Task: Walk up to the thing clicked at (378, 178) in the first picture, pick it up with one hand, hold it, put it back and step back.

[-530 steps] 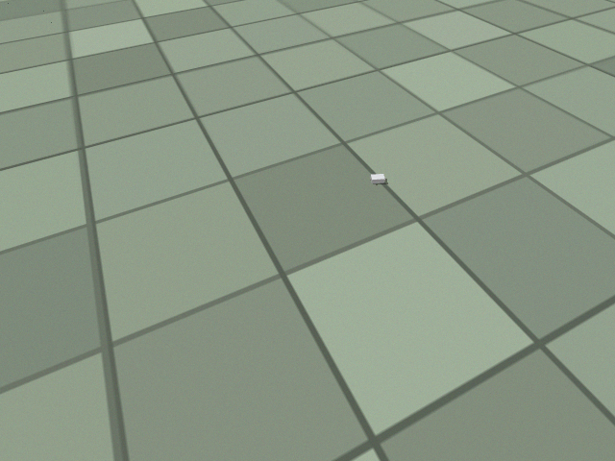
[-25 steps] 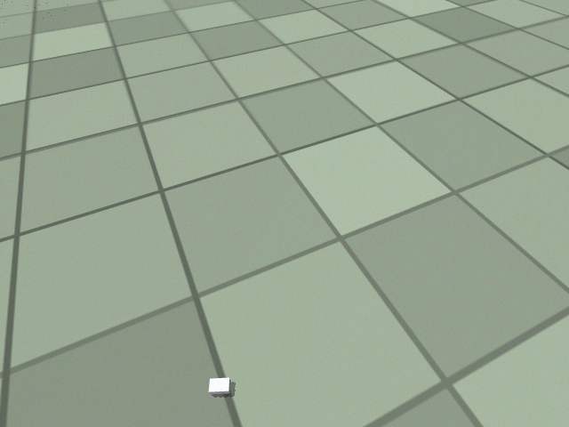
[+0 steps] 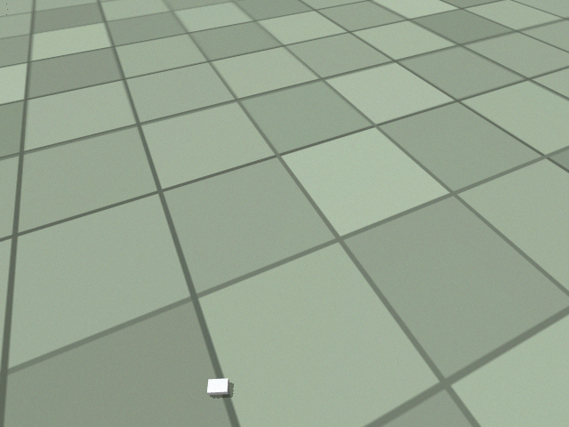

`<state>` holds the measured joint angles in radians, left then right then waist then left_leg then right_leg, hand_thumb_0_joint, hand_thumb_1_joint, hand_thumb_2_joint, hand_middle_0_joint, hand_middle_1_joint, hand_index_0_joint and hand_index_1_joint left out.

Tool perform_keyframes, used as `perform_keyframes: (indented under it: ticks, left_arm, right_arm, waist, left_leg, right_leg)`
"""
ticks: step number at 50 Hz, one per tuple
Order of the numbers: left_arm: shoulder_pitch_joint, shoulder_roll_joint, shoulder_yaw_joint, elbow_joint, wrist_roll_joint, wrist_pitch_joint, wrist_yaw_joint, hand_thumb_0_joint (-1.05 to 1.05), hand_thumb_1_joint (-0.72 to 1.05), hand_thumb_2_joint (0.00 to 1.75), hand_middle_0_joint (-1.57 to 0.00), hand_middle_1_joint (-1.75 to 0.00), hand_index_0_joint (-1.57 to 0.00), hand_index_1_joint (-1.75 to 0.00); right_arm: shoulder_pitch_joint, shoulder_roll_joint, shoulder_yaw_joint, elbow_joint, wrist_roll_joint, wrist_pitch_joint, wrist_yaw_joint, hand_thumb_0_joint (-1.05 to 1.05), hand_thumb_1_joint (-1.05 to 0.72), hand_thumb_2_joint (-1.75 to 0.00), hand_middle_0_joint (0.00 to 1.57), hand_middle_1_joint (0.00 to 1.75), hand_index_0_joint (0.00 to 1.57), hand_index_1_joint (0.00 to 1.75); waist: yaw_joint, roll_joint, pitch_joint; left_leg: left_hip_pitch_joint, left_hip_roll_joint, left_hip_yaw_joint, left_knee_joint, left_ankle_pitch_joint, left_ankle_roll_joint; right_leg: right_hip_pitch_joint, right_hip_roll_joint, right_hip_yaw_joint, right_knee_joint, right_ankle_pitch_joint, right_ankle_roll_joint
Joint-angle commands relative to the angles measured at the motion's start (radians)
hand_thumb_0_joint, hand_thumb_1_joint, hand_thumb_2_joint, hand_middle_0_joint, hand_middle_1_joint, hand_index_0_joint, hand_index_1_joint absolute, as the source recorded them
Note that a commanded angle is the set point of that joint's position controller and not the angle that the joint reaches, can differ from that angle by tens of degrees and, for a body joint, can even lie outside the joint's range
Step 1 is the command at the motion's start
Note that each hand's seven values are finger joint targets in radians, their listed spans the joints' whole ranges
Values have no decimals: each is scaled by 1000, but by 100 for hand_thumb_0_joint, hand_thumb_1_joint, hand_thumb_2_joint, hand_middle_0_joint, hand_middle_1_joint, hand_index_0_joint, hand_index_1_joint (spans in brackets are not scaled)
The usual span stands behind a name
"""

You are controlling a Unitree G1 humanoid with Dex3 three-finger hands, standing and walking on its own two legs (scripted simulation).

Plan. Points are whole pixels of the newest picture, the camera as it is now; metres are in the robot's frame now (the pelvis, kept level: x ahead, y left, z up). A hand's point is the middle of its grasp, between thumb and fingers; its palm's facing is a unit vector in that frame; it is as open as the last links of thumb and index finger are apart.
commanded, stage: stand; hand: left
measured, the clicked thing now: (218, 386) +0.41 +0.25 -0.77
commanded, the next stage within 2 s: walk up in 0.26 s
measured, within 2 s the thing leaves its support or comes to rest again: neither
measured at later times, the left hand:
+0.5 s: hand out of the picture +0.07 +0.29 -0.16, palm faces -0.01 -0.91 -0.40, open 7.4 cm
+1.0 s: hand out of the picture +0.00 +0.32 -0.18, palm faces -0.09 -0.93 -0.36, open 7.4 cm
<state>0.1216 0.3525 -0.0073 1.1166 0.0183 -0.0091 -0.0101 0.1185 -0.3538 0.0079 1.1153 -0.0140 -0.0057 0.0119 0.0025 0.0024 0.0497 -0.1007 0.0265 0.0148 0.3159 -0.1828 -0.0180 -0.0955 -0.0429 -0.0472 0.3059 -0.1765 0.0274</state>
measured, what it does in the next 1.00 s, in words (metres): lifts its right foot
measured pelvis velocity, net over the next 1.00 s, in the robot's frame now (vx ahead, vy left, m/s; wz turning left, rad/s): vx -0.08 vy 0.05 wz -0.05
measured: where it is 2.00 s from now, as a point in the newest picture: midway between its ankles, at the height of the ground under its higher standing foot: outside the picture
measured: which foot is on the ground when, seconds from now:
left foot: down 0.00-1.00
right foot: down 0.00-0.62, up 0.64-1.00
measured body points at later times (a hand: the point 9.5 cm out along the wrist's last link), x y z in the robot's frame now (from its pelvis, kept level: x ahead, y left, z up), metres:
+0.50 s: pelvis -0.03 +0.02 -0.01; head +0.01 +0.01 +0.43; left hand +0.07 +0.33 -0.13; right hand +0.07 -0.31 -0.14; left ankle -0.03 +0.13 -0.73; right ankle -0.01 -0.13 -0.75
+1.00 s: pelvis -0.08 +0.05 -0.02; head -0.04 +0.06 +0.43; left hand +0.01 +0.37 -0.15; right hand -0.02 -0.27 -0.13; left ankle -0.05 +0.17 -0.75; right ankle -0.10 -0.08 -0.74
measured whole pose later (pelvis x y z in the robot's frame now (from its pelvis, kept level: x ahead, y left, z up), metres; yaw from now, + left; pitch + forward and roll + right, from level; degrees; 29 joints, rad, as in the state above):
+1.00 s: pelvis -0.08 +0.05 -0.02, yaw -3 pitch -3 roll +0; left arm 0.16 0.41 0.05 0.97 0.03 0.06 -0.03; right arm 0.20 -0.36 -0.04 0.90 -0.03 -0.02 -0.01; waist 0.00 -0.03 0.15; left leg -0.26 0.04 0.05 0.58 -0.28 0.00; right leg -0.24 0.02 0.06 0.68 -0.47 -0.02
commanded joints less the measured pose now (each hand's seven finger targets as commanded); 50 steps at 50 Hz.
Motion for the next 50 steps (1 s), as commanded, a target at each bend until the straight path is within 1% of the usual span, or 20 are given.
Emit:
perform_keyframes:
  ticks: [1, 12, 13, 14, 17, 20, 22, 23, 24, 27, 29, 30, 31, 32, 33, 35, 39, 45, 48, 50]
  left_arm:
    - [-20, 213, 46, -50, -5, -22, 19, 0, 90, 90, -20, -30, -20, -30]
    - [-22, 211, 47, -49, -6, -21, 18, 0, 90, 90, -20, -30, -20, -30]
    - [-44, 262, 77, -72, -13, -19, 27, 0, 90, 90, -20, -30, -20, -30]
    - [-20, 260, 80, -75, -17, -17, 33, 0, 90, 90, -20, -30, -20, -30]
    - [-9, 265, 87, -99, -15, -12, 40, 0, 90, 90, -20, -30, -20, -30]
    - [-20, 290, 102, -132, -8, -3, 44, 0, 90, 90, -20, -30, -20, -30]
    - [-53, 320, 116, -162, 4, 0, 48, 0, 90, 90, -20, -30, -20, -30]
    - [-56, 332, 123, -179, 15, -1, 49, 0, 90, 90, -20, -30, -20, -30]
    - [-80, 337, 128, -197, 21, -2, 52, 0, 90, 90, -20, -30, -20, -30]
    - [-106, 304, 119, -235, 27, -2, 50, 0, 90, 90, -20, -30, -20, -30]
    - [-130, 280, 103, -250, 9, 14, 39, 0, 90, 90, -20, -30, -20, -30]
    - [-90, 222, 88, -253, -4, 27, 35, 0, 90, 90, -20, -30, -20, -30]
    - [-53, 149, 71, -261, -13, 37, 35, 0, 90, 90, -20, -30, -20, -30]
    - [-51, 223, 93, -243, -8, 51, 45, 0, 90, 90, -20, -30, -20, -30]
    - [-66, 250, 100, -226, -11, 56, 45, 0, 90, 90, -20, -30, -20, -30]
    - [12, 242, 96, -195, -23, 56, 39, 0, 90, 90, -20, -30, -20, -30]
    - [-24, 239, 99, -227, -1, 46, 22, 0, 90, 90, -20, -30, -20, -30]
    - [2, 230, 105, -241, 9, 48, 6, 0, 90, 90, -20, -30, -20, -30]
    - [52, 206, 104, -220, 8, 39, -5, 0, 90, 90, -20, -30, -20, -30]
    - [123, 176, 100, -180, 8, 25, -4, 0, 90, 90, -20, -30, -20, -30]
  right_arm:
    - [-37, -213, -46, -52, 2, -23, -19, 0, -90, -90, 20, 30, 20, 30]
    - [-28, -210, -44, -47, 3, -24, -19, 0, -90, -90, 20, 30, 20, 30]
    - [-30, -263, -81, -63, 9, 0, -14, 0, -90, -90, 20, 30, 20, 30]
    - [-28, -250, -83, -74, 13, 9, -13, 0, -90, -90, 20, 30, 20, 30]
    - [-32, -244, -100, -112, 16, 25, -11, 0, -90, -90, 20, 30, 20, 30]
    - [-28, -237, -111, -144, 10, 41, -6, 0, -90, -90, 20, 30, 20, 30]
    - [-17, -212, -114, -164, 5, 58, 6, 0, -90, -90, 20, 30, 20, 30]
    - [0, -213, -118, -180, -1, 68, 11, 0, -90, -90, 20, 30, 20, 30]
    - [26, -215, -122, -192, 0, 76, 15, 0, -90, -90, 20, 30, 20, 30]
    - [91, -218, -136, -203, 4, 61, 17, 0, -90, -90, 20, 30, 20, 30]
    - [164, -211, -140, -166, -9, 36, 11, 0, -90, -90, 20, 30, 20, 30]
    - [133, -247, -148, -172, -26, 25, 4, 0, -90, -90, 20, 30, 20, 30]
    - [79, -320, -156, -205, -41, 9, -2, 0, -90, -90, 20, 30, 20, 30]
    - [73, -386, -164, -225, -26, 1, -5, 0, -90, -90, 20, 30, 20, 30]
    - [36, -369, -160, -231, -22, -3, -10, 0, -90, -90, 20, 30, 20, 30]
    - [-49, -297, -137, -247, -20, -15, -27, 0, -90, -90, 20, 30, 20, 30]
    - [99, -287, -142, -224, -12, -35, -40, 0, -90, -90, 20, 30, 20, 30]
    - [117, -303, -145, -263, -15, -41, -50, 0, -90, -90, 20, 30, 20, 30]
    - [64, -293, -132, -287, -18, -38, -42, 0, -90, -90, 20, 30, 20, 30]
    - [18, -269, -113, -294, -11, -27, -35, 0, -90, -90, 20, 30, 20, 30]
  waist:
    - [3, 0, -67]
    - [-2, 5, -71]
    - [3, 38, -27]
    - [8, 30, -59]
    - [9, -18, -119]
    - [6, -79, -124]
    - [10, -195, -86]
    - [16, -230, -65]
    - [-1, -230, -33]
    - [-31, -197, -56]
    - [-65, -124, -96]
    - [-40, 30, -82]
    - [-6, 234, -72]
    - [-39, 190, -112]
    - [-31, 155, -69]
    - [34, 125, -51]
    - [-30, 130, -87]
    - [-35, 129, -79]
    - [-12, 149, -70]
    - [35, 120, -72]
  left_leg:
    - [0, 112, -87, -46, 153, 35]
    - [-2, 111, -88, -49, 153, 34]
    - [-38, 94, -86, 14, 307, 42]
    - [-17, 98, -76, 43, 374, 45]
    - [-7, 80, -62, 118, 357, 52]
    - [-56, 30, -35, 233, 190, 45]
    - [-129, -38, -27, 429, -212, 42]
    - [-183, -33, -57, 564, -367, 43]
    - [-196, 2, -118, 643, -410, 45]
    - [-200, 13, -108, 485, -363, 52]
    - [-101, -20, -12, 146, -81, 35]
    - [-55, 50, -144, 11, 71, 50]
    - [-3, 228, -441, -29, 254, 108]
    - [-143, 312, -510, -18, 166, 223]
    - [-197, 306, -494, -16, 124, 244]
    - [-53, 228, -311, 67, 226, 206]
    - [134, 239, -295, 110, 446, 173]
    - [83, 285, -285, 96, 303, 219]
    - [-51, 261, -233, 94, 147, 204]
    - [-147, 198, -146, 164, 90, 151]
  right_leg:
    - [13, -106, 84, -44, 131, -37]
    - [17, -107, 87, -38, 129, -39]
    - [-4, -111, 81, 27, 285, -49]
    - [5, -110, 66, 53, 342, -54]
    - [3, -125, 74, 86, 366, -73]
    - [-36, -203, 148, 68, 292, -142]
    - [-102, -314, 248, 36, 262, -243]
    - [-139, -378, 303, 16, 248, -299]
    - [-198, -407, 310, 13, 253, -319]
    - [-151, -296, 185, 154, 332, -239]
    - [-135, -199, 93, 315, 248, -158]
    - [-201, -83, 39, 459, 88, -102]
    - [-366, 91, 65, 570, -379, -53]
    - [-268, 69, 209, 656, -482, -52]
    - [-254, 78, 253, 724, -468, -59]
    - [-360, 78, 265, 757, -336, -58]
    - [-371, 68, 210, 623, -320, -35]
    - [-287, 49, 152, 471, -338, -43]
    - [-158, 43, 91, 333, -303, -57]
    - [13, 54, 70, 71, -141, -79]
